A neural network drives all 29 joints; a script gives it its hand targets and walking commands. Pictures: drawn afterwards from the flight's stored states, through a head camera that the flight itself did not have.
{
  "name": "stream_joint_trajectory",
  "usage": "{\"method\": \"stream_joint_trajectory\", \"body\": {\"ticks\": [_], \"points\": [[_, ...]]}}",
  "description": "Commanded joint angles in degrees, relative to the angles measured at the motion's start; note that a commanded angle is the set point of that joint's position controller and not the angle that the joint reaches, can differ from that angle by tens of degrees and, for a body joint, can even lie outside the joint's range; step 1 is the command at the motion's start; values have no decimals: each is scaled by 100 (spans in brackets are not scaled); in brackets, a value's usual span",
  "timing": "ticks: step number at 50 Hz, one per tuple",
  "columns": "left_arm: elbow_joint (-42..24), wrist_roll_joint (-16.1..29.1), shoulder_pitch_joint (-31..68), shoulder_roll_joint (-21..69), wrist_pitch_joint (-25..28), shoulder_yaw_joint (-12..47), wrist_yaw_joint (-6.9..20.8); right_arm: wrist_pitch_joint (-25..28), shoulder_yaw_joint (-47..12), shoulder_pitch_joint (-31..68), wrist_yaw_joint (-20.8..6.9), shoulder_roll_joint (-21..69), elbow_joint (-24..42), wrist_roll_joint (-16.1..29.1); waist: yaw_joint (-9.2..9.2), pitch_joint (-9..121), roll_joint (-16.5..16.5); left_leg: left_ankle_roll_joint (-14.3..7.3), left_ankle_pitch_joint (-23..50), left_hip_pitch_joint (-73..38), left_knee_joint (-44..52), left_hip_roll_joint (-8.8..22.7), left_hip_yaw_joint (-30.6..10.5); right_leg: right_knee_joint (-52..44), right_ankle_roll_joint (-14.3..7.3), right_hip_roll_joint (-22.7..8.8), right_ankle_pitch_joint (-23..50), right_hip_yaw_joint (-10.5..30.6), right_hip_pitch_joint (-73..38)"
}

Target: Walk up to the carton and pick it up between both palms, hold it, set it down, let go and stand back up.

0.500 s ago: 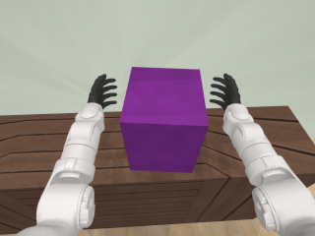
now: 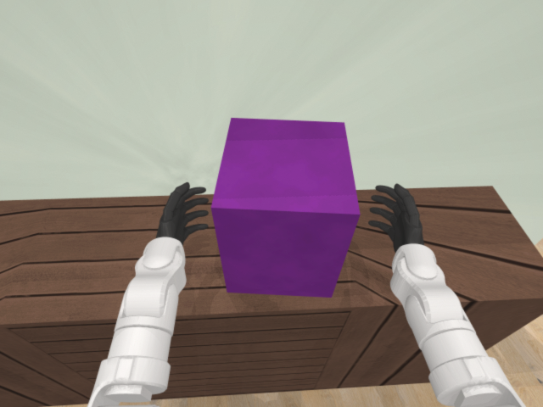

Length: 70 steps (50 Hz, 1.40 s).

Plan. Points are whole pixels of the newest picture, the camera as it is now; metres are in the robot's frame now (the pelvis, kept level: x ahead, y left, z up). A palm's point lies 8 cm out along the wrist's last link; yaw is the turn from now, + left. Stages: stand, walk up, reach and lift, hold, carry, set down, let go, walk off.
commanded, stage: set down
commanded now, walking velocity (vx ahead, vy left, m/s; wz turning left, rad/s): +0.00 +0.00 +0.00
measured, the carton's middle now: (283, 211) +0.45 +0.01 +0.01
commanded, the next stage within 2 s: let go in 2.00 s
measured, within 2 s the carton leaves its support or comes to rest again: neither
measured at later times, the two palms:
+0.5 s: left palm (166, 305) +0.27 +0.19 +0.01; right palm (420, 310) +0.26 -0.19 +0.02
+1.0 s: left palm (150, 348) +0.22 +0.21 -0.03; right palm (419, 342) +0.23 -0.19 -0.02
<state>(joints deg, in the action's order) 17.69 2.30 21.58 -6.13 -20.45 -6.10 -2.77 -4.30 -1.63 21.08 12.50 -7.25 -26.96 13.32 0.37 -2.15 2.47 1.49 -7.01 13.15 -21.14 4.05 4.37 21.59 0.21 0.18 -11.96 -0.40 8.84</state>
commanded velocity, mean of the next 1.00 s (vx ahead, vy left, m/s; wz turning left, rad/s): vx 0.00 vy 0.00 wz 0.00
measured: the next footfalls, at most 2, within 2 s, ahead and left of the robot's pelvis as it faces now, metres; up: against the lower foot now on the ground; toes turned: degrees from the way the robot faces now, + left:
none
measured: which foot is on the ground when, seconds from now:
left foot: down 0.00-1.00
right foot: down 0.00-1.00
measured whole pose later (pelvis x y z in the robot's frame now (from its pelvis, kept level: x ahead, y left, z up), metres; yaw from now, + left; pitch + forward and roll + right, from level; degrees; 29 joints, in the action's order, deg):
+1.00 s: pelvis +0.04 +0.00 +0.00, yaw +0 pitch -4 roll +0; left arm 21.0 5.7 -14.7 -10.8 12.4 3.6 -1.0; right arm 20.5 -1.7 -13.5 3.9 -5.6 -27.9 6.1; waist -1.6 -2.1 2.1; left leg 1.7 -11.0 6.7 -21.5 3.3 4.5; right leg 20.1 0.2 -0.6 -15.1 -0.3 1.5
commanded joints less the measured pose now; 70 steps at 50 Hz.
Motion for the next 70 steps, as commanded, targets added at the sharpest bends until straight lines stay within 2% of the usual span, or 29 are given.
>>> {"method": "stream_joint_trajectory", "body": {"ticks": [1,11,13,18,25,27,30,35,39,46,49,58,63,70], "points": [[-1280,36,1500,-380,459,31,-10,437,220,1369,-69,-437,1461,-158,-35,2144,-351,-52,825,-2127,-40,-391,-85,-447,171,329,746,-196,717],[-1455,195,124,-414,1232,233,14,892,152,-153,-244,-209,1985,-422,-92,2028,-237,-94,829,-2115,-2,-402,-95,-453,144,227,768,-66,639],[-1366,198,-378,-358,1402,288,66,988,83,-659,-278,-147,1973,-441,-93,1870,-181,-90,967,-2148,0,-404,-117,-472,147,213,924,-43,573],[-1154,235,-812,-484,1886,367,154,1243,91,-1188,-341,-95,1930,-546,-103,1439,-178,-87,755,-2003,76,-423,-142,-555,135,130,801,23,618],[-992,251,-2135,-562,2746,526,256,1859,-44,-2421,-494,-11,1881,-615,-173,1081,-212,-22,1174,-2127,-36,-430,-232,-616,61,76,1100,87,600],[-875,287,-2112,-646,2950,595,287,2029,34,-2395,-532,-46,1803,-736,-135,917,-185,-11,1069,-2082,-48,-423,-244,-657,39,52,955,108,719],[-870,428,-2376,-736,3302,706,256,2238,36,-2675,-596,59,1844,-790,-176,784,-118,-27,843,-1915,-62,-416,-246,-648,26,2,734,162,737],[-760,463,-2691,-820,3708,818,189,2530,72,-2941,-698,58,1495,-815,-181,723,-284,34,865,-1864,-136,-384,-296,-593,-46,-35,669,205,752],[-493,469,-2826,-878,3708,861,204,2637,123,-2940,-746,-35,1200,-841,-143,701,-228,48,833,-1903,-158,-375,-311,-621,-52,-40,628,209,767],[-539,375,-3176,-826,3575,842,178,2771,163,-3085,-830,-244,834,-707,-150,571,-315,115,1290,-2158,-112,-337,-329,-697,-122,64,853,128,574],[-397,298,-3230,-789,3402,829,169,2660,175,-3097,-882,-300,610,-714,-171,355,-341,113,1197,-2171,-26,-331,-304,-806,-167,77,591,112,584],[-470,194,-3198,-726,2943,808,124,2342,214,-2999,-990,-430,583,-673,-205,233,-393,102,1222,-2266,109,-311,-245,-951,-212,101,500,82,494],[-451,53,-3285,-762,2698,660,165,2222,188,-3016,-1010,-526,569,-715,-263,351,-342,102,1498,-2363,59,-344,-195,-948,-180,113,797,52,396],[-376,-61,-3383,-769,2379,529,323,2137,141,-3145,-963,-570,360,-789,-198,318,-234,84,1654,-2510,12,-401,-171,-940,-65,80,1289,18,368]]}}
